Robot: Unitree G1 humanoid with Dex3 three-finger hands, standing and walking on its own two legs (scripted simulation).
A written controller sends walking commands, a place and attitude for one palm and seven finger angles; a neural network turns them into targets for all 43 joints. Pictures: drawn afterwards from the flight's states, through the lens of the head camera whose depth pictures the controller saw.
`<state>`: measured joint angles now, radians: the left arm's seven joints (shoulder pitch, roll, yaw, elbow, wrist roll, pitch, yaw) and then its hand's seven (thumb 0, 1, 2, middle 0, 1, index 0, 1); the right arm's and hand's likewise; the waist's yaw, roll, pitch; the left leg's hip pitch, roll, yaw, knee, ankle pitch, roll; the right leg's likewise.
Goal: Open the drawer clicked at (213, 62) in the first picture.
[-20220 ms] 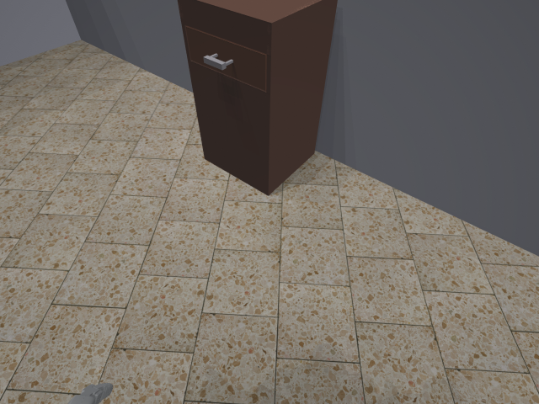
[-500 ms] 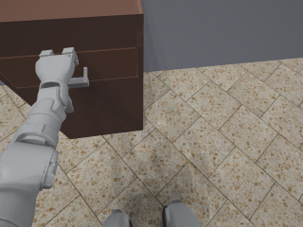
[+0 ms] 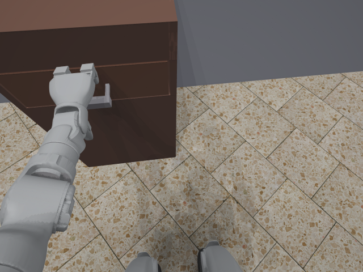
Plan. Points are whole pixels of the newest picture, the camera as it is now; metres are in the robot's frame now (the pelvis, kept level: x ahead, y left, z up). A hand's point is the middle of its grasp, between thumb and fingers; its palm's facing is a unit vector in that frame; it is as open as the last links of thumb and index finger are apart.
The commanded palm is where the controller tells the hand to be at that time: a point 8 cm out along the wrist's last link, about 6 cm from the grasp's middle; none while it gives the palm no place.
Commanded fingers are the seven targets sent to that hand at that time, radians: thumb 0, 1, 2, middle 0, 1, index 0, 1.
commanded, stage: re-aim the fingers above the handle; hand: left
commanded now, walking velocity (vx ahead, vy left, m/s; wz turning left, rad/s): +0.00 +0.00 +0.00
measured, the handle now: (91, 96) +0.56 +0.20 -0.06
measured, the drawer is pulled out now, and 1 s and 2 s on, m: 0.00 0.00 0.00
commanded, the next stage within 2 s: lower the fingers behind the handle in 1.74 s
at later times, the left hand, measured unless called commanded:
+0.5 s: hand (82, 107) +0.49 +0.20 +0.00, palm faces -0.07 +0.00 -1.00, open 13.8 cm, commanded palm +0.49 +0.19 +0.05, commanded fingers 0.00 -0.50 0.30 -0.30 -1.20 -0.30 -1.20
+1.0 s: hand (82, 106) +0.50 +0.20 -0.01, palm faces -0.08 -0.04 -1.00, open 13.8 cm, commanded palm +0.49 +0.19 +0.05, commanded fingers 0.00 -0.50 0.30 -0.30 -1.20 -0.30 -1.20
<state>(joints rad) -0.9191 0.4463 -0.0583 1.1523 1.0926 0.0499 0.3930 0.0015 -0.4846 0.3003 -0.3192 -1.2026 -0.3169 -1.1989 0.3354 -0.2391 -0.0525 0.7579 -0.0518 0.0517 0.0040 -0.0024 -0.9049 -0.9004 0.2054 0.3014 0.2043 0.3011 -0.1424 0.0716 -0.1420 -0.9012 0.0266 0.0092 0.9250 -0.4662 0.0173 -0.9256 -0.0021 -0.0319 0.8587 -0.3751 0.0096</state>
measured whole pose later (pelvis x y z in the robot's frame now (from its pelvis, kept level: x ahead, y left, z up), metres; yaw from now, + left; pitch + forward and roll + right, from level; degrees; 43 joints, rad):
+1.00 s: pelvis -0.01 +0.00 -0.01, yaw +0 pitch +26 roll -2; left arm -0.91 0.49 -0.03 1.13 1.10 -0.06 0.36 0.00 -0.48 0.30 -0.32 -1.20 -0.32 -1.20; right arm 0.39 -0.25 -0.05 0.77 -0.05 0.02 -0.02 0.00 -0.90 -0.90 0.21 0.30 0.20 0.30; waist -0.15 0.06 -0.16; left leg -0.96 0.03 0.01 0.97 -0.47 0.02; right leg -0.98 0.00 -0.03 0.90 -0.37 0.01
